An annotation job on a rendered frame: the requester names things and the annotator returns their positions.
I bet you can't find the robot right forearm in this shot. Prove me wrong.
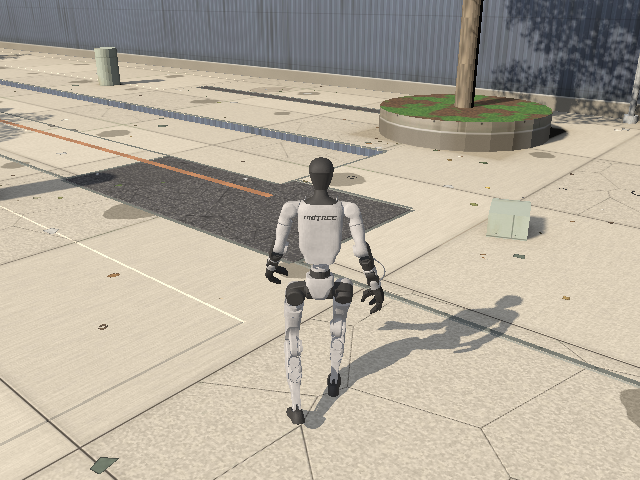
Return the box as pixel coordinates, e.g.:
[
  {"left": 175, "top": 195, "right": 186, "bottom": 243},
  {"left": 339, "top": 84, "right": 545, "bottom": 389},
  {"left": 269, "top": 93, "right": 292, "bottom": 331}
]
[{"left": 359, "top": 242, "right": 381, "bottom": 290}]

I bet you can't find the robot head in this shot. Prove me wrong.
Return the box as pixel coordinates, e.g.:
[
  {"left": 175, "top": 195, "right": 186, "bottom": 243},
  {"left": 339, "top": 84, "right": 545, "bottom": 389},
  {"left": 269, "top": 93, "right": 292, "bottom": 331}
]
[{"left": 304, "top": 157, "right": 338, "bottom": 205}]

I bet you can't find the robot left upper arm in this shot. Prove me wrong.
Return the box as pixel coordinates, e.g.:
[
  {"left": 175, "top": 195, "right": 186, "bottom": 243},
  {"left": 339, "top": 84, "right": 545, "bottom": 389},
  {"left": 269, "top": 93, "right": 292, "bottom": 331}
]
[{"left": 273, "top": 200, "right": 300, "bottom": 254}]

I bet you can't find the robot left forearm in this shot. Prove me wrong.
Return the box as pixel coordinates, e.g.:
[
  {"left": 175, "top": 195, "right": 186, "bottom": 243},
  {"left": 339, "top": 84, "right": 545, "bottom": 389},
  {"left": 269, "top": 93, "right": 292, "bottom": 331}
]
[{"left": 266, "top": 239, "right": 283, "bottom": 271}]

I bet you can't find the robot left thigh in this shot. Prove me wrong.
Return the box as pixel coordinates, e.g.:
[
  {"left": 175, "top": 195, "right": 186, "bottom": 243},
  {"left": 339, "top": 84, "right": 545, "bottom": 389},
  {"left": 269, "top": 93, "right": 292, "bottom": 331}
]
[{"left": 284, "top": 280, "right": 306, "bottom": 357}]

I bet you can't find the robot right upper arm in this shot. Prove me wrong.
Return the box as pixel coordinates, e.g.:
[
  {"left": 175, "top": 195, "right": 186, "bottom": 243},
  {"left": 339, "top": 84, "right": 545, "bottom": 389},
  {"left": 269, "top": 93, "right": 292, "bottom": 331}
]
[{"left": 341, "top": 201, "right": 369, "bottom": 258}]

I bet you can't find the robot left hand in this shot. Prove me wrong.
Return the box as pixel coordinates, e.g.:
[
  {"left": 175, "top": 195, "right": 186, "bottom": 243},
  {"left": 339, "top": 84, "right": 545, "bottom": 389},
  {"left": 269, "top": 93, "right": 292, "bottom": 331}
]
[{"left": 265, "top": 266, "right": 288, "bottom": 284}]

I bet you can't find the robot right hand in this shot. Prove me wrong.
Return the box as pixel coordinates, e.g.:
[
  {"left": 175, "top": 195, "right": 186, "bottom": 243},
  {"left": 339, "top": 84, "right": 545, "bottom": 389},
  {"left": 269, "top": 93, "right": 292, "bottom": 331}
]
[{"left": 361, "top": 286, "right": 384, "bottom": 314}]

